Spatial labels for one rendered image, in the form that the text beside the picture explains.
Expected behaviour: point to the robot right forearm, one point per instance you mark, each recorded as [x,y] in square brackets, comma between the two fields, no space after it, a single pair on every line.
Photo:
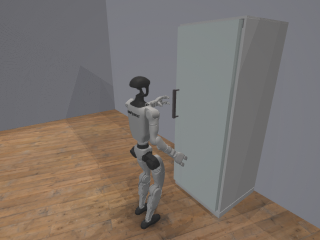
[162,146]

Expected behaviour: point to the robot right upper arm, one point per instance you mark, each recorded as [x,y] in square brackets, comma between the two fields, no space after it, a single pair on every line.
[153,116]

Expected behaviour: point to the robot left hand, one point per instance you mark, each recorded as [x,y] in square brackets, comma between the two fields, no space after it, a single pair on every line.
[160,102]

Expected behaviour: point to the fridge door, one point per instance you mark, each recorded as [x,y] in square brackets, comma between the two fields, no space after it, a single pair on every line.
[207,59]

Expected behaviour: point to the robot left forearm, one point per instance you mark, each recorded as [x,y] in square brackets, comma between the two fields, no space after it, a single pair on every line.
[153,103]

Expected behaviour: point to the handle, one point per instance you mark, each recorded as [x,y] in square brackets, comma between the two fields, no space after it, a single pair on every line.
[174,103]

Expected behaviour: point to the robot left upper arm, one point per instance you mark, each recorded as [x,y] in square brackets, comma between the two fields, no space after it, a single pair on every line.
[127,103]

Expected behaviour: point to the right robot shin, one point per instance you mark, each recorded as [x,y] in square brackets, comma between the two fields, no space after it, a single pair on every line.
[152,203]

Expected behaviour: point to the robot right thigh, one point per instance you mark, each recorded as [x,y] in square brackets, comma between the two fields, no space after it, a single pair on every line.
[155,163]

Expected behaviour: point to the robot right hand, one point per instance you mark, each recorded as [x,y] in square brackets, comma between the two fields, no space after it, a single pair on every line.
[179,158]

